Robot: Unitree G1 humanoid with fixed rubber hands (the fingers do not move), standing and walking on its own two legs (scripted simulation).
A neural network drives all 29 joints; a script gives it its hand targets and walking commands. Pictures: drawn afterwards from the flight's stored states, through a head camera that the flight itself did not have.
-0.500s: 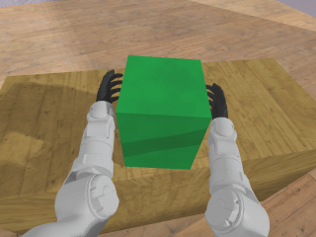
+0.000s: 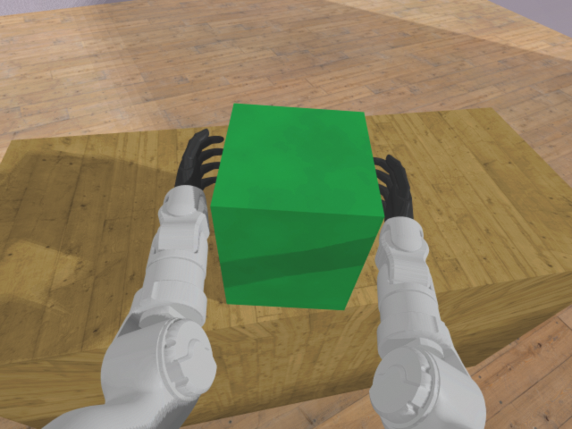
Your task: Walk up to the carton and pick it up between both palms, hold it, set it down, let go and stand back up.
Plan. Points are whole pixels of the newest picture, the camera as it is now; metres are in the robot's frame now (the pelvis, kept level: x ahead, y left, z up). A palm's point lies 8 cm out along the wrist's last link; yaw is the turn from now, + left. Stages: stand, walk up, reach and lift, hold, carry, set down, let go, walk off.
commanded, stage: reach and lift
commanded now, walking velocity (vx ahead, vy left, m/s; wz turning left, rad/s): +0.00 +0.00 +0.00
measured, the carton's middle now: (292, 212) +0.46 +0.01 +0.04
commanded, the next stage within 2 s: none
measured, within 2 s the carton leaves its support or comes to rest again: leaves its support in 0.90 s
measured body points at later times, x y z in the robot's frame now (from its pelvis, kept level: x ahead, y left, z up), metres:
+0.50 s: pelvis +0.00 +0.00 +0.00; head +0.04 +0.02 +0.45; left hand +0.44 +0.16 +0.12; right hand +0.43 -0.14 +0.10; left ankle +0.00 +0.11 -0.75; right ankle -0.03 -0.11 -0.75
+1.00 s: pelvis -0.02 +0.00 +0.00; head -0.01 +0.02 +0.45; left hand +0.42 +0.15 +0.14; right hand +0.40 -0.14 +0.12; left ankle +0.00 +0.11 -0.75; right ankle -0.03 -0.11 -0.75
